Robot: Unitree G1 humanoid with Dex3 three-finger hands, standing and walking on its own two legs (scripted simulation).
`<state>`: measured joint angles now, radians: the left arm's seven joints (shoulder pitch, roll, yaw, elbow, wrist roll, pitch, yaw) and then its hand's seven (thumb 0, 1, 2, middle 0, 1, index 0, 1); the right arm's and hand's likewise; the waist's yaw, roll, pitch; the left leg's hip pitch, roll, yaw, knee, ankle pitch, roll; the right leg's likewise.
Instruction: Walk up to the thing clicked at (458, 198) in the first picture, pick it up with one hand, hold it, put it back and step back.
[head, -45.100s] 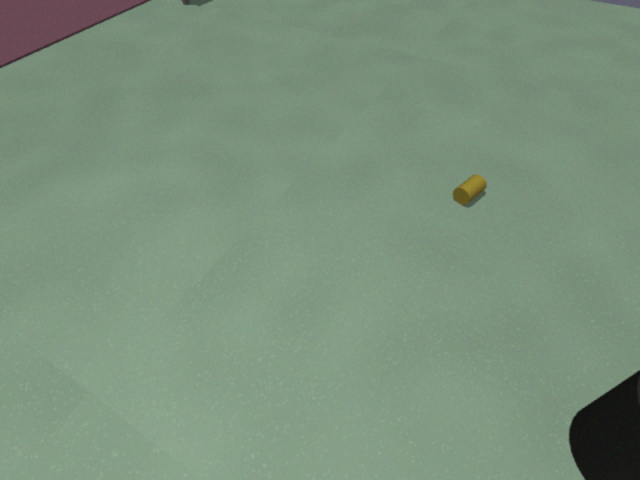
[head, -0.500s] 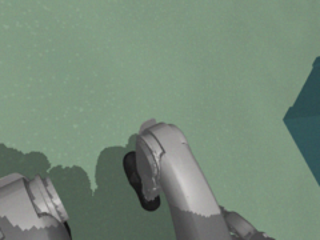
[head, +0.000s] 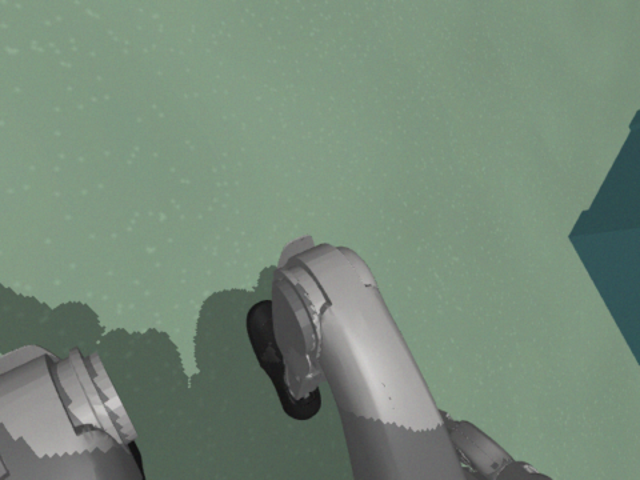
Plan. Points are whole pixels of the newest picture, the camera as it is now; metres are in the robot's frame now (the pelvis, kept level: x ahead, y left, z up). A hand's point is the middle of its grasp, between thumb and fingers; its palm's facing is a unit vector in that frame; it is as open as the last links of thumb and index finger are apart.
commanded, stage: withdraw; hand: left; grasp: from above
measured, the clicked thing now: out of the picture +0.49 +0.33 -0.27
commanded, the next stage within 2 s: home in 1.02 s
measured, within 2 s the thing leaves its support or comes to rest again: neither
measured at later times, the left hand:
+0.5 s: hand out of the picture +0.48 +0.36 -0.11, palm faces -0.35 -0.06 -0.94, open 13.9 cm
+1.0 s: hand out of the picture +0.46 +0.33 -0.12, palm faces -0.43 -0.09 -0.90, open 13.7 cm
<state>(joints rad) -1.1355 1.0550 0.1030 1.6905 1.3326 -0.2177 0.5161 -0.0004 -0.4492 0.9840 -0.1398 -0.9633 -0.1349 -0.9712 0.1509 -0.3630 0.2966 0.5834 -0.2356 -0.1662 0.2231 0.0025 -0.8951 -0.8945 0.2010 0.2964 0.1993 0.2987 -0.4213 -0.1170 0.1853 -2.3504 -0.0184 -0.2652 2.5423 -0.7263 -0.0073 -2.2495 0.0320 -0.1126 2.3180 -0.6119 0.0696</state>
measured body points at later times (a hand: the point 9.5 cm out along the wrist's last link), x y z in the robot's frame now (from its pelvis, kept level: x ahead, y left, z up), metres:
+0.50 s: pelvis +0.01 +0.00 +0.03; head +0.24 +0.10 +0.40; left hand +0.50 +0.36 -0.05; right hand +0.09 -0.26 -0.06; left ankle +0.06 +0.12 -0.27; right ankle +0.13 -0.14 -0.27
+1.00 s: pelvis -0.01 -0.01 +0.03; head +0.23 +0.10 +0.39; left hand +0.48 +0.33 -0.07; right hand +0.06 -0.29 -0.05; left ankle +0.06 +0.12 -0.27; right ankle +0.13 -0.14 -0.27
